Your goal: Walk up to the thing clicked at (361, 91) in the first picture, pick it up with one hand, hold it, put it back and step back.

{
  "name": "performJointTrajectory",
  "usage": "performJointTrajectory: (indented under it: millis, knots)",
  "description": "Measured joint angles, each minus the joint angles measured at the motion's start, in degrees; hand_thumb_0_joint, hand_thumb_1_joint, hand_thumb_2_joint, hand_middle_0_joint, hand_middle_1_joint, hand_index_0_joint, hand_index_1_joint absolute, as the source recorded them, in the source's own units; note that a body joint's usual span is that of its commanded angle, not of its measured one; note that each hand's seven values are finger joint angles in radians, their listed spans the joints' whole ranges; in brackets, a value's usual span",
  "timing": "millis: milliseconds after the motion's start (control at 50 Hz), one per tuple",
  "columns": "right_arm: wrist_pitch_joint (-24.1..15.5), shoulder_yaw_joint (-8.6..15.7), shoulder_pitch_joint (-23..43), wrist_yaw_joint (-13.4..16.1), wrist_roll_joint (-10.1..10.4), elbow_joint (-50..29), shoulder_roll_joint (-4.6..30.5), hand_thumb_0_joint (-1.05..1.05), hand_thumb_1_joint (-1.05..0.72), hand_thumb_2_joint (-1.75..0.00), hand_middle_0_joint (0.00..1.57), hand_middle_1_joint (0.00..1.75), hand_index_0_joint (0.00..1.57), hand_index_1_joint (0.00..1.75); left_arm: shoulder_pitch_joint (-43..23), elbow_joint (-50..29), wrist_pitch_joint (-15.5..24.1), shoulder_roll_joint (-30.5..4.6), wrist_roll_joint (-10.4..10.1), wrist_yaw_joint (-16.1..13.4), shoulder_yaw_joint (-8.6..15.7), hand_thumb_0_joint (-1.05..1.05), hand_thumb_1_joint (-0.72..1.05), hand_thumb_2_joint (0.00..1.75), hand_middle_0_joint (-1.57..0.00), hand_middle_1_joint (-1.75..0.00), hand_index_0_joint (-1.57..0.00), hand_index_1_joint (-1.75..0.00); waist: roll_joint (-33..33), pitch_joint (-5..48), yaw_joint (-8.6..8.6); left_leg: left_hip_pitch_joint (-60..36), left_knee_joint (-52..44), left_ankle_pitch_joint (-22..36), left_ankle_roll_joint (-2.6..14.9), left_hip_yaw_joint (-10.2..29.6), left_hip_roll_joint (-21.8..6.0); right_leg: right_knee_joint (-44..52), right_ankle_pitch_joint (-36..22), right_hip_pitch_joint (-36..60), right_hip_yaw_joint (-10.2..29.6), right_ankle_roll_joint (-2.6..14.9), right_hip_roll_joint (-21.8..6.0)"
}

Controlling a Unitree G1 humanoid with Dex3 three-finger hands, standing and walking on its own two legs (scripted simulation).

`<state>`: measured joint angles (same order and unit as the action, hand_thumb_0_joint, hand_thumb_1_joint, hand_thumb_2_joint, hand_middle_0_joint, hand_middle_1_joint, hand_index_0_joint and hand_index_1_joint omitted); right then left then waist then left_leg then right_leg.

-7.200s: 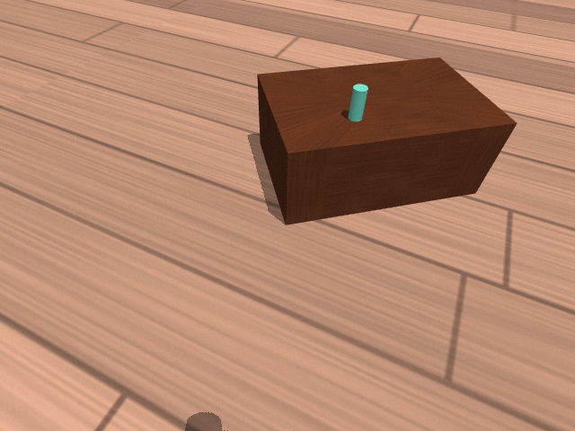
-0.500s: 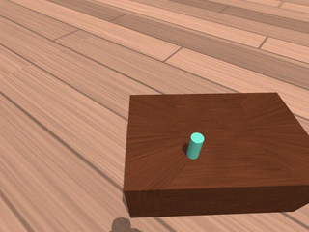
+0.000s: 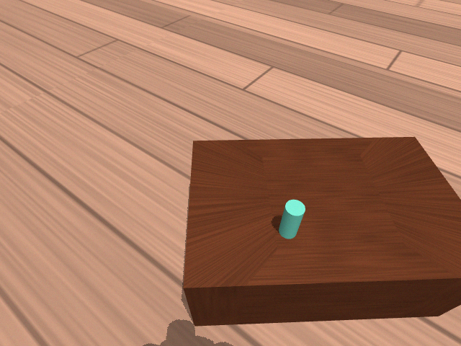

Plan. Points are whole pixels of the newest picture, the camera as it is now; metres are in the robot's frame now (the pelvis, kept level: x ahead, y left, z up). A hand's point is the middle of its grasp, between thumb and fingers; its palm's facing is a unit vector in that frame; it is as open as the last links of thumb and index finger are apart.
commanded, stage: stand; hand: right
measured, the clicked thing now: (291, 219) +0.55 -0.20 -0.29
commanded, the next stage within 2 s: go down in 0.56 s
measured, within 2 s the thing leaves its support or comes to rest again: neither
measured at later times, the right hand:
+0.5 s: hand out of the picture +0.07 -0.25 -0.16, palm faces -0.02 +0.94 -0.34, open 7.4 cm
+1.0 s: hand out of the picture +0.14 -0.25 -0.15, palm faces +0.07 +0.95 -0.30, open 13.1 cm
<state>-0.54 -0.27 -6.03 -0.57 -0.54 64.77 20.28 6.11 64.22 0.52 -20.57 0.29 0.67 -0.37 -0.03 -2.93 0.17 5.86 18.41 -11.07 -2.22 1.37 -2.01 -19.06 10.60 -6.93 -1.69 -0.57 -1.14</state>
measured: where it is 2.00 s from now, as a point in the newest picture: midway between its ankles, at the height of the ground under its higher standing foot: outside the picture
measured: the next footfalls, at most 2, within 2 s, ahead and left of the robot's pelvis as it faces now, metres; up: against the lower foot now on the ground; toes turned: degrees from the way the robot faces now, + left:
none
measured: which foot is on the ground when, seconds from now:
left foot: down 0.00-1.00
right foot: down 0.00-1.00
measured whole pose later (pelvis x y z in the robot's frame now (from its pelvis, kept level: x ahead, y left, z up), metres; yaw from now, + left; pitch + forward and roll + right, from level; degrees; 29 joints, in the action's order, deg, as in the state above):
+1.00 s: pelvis -0.02 +0.01 -0.02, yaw -2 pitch +5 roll +1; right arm 10.9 6.5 0.5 -3.6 -1.1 49.9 20.0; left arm 5.6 43.8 5.5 -17.4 -2.0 -1.2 5.5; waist 0.6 1.4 -0.4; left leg 22.1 33.4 -16.4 -1.6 -0.5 -1.6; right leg -34.6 15.4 -24.3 0.7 -0.9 -1.5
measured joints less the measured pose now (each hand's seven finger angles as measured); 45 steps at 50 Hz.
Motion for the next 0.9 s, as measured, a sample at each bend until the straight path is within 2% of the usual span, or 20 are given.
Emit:
performJointTrajectory:
  millis: [680,700,740,800,840,900]
  knots:
    - [0.21,0.27,-1.14,-0.08,-0.03,-0.13,-0.14,0.00,-0.90,-0.90,0.20,0.29,0.20,0.30,0.95,0.17,-0.09,-0.08,0.11,-0.01,0.29,0.01,0.90,0.90,-0.20,-0.30,-0.20,-0.30,0.15,-0.01,0.04,-0.57,-0.58,0.67,-0.10,-0.27,-0.18,0.25,-0.60,0.29,0.27,0.17,0.18]
    - [0.44,0.23,-1.50,0.20,0.91,-1.59,-0.24,0.00,-0.89,-0.89,0.19,0.29,0.20,0.29,1.26,-1.19,-0.03,-0.01,-0.94,-0.21,0.46,0.01,0.89,0.89,-0.19,-0.29,-0.19,-0.29,0.19,0.20,-0.02,0.58,0.46,0.30,-0.04,-0.28,-0.16,-0.71,-0.28,-0.84,0.30,0.18,0.17]
    - [-0.46,0.51,-1.15,0.80,2.39,-6.31,-0.80,0.01,-0.86,-0.85,0.16,0.26,0.17,0.26,1.49,-6.33,1.97,0.44,-2.91,-1.07,1.02,0.01,0.86,0.86,-0.17,-0.26,-0.17,-0.26,0.37,-1.19,0.00,2.96,3.43,-0.74,0.04,-0.38,-0.10,-3.65,0.68,-3.27,0.50,0.18,0.11]
    - [-0.42,2.14,3.05,1.01,3.11,-8.04,-1.96,0.01,-0.76,-0.75,0.12,0.19,0.13,0.20,-0.94,-10.48,4.35,1.54,-4.26,-1.71,2.84,0.01,0.76,0.76,-0.12,-0.19,-0.12,-0.19,0.60,-2.16,-0.11,7.19,7.51,-1.97,-0.01,-0.81,-0.15,-7.57,1.63,-7.67,1.09,0.15,0.16]
    - [1.50,3.09,5.87,1.21,2.74,-8.38,-2.34,0.01,-0.66,-0.65,0.10,0.16,0.10,0.16,-2.48,-13.20,4.57,2.01,-4.42,-2.51,3.70,0.01,0.67,0.66,-0.09,-0.15,-0.09,-0.15,0.80,-1.47,-0.38,9.85,9.46,-2.54,0.08,-1.17,-0.18,-9.53,2.04,-10.50,1.52,0.09,0.20]
    - [4.56,4.83,9.57,-0.06,0.76,-7.92,-1.95,0.01,-0.50,-0.50,0.08,0.11,0.08,0.12,-4.10,-14.62,5.59,2.48,-3.00,-2.91,5.13,0.01,0.53,0.51,-0.06,-0.11,-0.06,-0.11,0.80,0.92,-0.21,14.01,12.57,-3.67,0.30,-1.44,-0.04,-12.62,3.04,-14.78,1.90,-0.02,0.07]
